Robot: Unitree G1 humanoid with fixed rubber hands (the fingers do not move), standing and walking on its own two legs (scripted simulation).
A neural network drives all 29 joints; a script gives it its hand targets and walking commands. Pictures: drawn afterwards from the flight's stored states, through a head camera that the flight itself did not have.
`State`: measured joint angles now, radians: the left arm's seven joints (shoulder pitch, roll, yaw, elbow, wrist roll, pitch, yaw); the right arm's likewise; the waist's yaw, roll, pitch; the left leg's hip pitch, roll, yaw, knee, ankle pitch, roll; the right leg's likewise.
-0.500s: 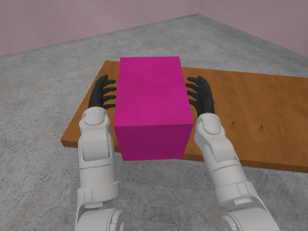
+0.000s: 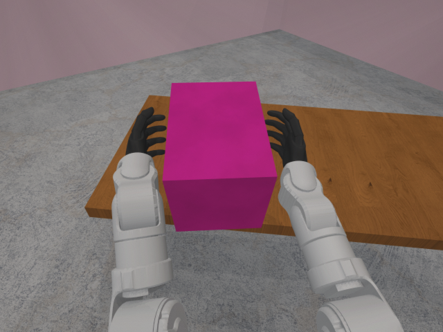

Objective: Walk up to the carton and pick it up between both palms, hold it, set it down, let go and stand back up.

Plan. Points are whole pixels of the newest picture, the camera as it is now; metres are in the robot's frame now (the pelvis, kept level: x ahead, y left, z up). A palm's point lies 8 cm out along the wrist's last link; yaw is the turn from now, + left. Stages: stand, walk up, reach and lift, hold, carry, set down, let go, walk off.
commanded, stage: hold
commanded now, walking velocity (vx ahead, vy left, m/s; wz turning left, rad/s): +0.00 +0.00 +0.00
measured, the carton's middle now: (216, 155) +0.41 +0.01 +0.13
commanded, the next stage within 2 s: none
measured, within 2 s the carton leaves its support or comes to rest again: neither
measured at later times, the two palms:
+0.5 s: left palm (138, 156) +0.35 +0.14 +0.18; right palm (290, 156) +0.35 -0.12 +0.17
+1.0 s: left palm (139, 158) +0.36 +0.14 +0.17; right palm (287, 158) +0.36 -0.11 +0.16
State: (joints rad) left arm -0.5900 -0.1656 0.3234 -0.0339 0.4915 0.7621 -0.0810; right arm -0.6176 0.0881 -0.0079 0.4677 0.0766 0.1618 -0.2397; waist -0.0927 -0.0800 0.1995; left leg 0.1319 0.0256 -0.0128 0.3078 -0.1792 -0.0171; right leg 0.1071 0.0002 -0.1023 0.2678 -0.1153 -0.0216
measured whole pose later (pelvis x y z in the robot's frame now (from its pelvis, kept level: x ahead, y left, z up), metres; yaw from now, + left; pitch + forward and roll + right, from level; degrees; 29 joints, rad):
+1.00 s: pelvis +0.00 +0.00 +0.00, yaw +0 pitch -14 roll -1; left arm -0.58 -0.16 0.32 -0.03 0.48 0.74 -0.08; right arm -0.61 0.09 -0.01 0.46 0.08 0.15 -0.24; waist -0.09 -0.08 0.22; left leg 0.11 0.03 -0.02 0.32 -0.19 -0.02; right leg 0.10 0.00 -0.11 0.25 -0.11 -0.02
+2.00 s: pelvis +0.00 +0.00 +0.00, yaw +0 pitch -14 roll -1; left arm -0.59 -0.16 0.33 0.00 0.48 0.73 -0.08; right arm -0.62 0.09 -0.02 0.48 0.08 0.14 -0.24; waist -0.08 -0.08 0.22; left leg 0.11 0.03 -0.02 0.32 -0.18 -0.02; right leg 0.10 0.00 -0.11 0.26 -0.11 -0.02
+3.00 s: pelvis +0.00 +0.00 +0.00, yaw +0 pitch -15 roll -1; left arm -0.56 -0.16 0.31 -0.06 0.49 0.76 -0.08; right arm -0.60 0.08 0.01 0.45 0.09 0.15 -0.24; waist -0.10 -0.08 0.21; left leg 0.13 0.03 -0.01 0.32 -0.19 -0.02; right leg 0.12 0.00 -0.11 0.26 -0.12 -0.02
